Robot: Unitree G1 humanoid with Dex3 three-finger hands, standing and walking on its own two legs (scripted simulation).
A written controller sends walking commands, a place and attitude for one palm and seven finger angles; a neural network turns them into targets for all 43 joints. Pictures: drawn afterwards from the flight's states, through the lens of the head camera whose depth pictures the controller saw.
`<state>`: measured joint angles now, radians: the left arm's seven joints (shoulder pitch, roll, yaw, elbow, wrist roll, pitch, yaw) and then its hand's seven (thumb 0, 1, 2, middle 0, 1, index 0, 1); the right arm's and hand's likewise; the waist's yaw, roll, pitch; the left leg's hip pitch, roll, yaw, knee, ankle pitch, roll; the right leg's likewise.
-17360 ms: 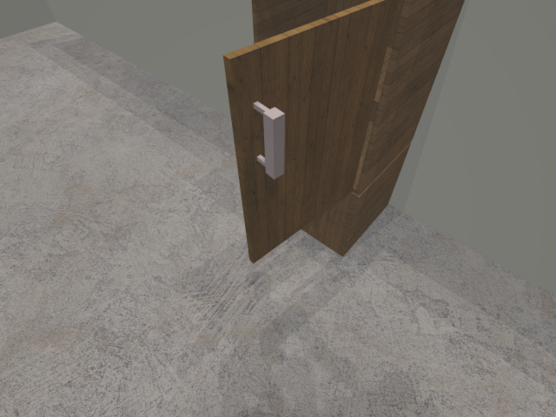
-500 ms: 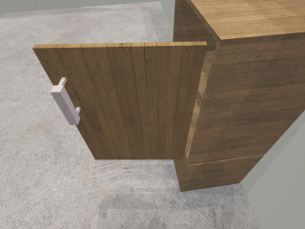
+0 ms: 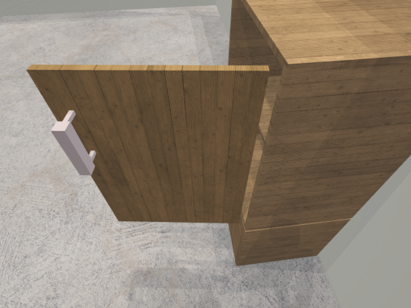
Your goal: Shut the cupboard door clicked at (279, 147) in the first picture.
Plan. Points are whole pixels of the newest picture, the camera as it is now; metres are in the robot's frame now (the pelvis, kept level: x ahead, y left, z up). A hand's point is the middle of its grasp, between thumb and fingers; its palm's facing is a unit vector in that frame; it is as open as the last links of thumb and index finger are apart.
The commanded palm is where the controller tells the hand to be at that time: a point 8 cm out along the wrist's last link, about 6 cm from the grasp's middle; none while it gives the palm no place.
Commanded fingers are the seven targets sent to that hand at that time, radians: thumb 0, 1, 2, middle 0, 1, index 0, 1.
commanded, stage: come to a stop and stand still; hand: left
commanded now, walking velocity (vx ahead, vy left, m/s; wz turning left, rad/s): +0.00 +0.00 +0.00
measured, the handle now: (79, 143) +0.42 +0.30 +0.09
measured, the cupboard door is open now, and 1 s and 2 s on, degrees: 82 82 82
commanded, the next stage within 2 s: look again from close up in 0.20 s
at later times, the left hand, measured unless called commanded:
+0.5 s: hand out of the picture -0.04 +0.17 -0.17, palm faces +0.05 -0.98 -0.18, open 7.4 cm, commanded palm none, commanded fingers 0.00 0.90 0.90 -0.20 -0.30 -0.20 -0.30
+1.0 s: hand out of the picture +0.05 +0.23 -0.11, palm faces +0.21 -0.93 -0.29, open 7.2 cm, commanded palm +0.09 +0.23 -0.06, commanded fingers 0.00 0.90 0.90 -0.31 -0.42 -0.31 -0.42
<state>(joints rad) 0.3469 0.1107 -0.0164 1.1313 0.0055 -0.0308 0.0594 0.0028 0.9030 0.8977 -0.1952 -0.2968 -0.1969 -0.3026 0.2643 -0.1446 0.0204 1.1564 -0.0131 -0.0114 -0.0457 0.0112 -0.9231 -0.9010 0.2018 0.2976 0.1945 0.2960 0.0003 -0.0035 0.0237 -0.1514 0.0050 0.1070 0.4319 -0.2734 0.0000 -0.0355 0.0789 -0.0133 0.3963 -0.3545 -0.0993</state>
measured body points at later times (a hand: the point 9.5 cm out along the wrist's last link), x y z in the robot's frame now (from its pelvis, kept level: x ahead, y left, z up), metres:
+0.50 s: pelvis +0.00 +0.01 +0.00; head +0.01 +0.01 +0.45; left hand -0.04 +0.22 -0.16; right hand -0.02 -0.19 -0.17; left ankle -0.03 +0.12 -0.74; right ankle -0.09 -0.05 -0.74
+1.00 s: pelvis -0.02 +0.03 +0.00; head -0.01 +0.01 +0.45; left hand +0.04 +0.28 -0.09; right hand +0.00 -0.21 -0.15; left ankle -0.03 +0.12 -0.74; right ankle -0.09 -0.05 -0.73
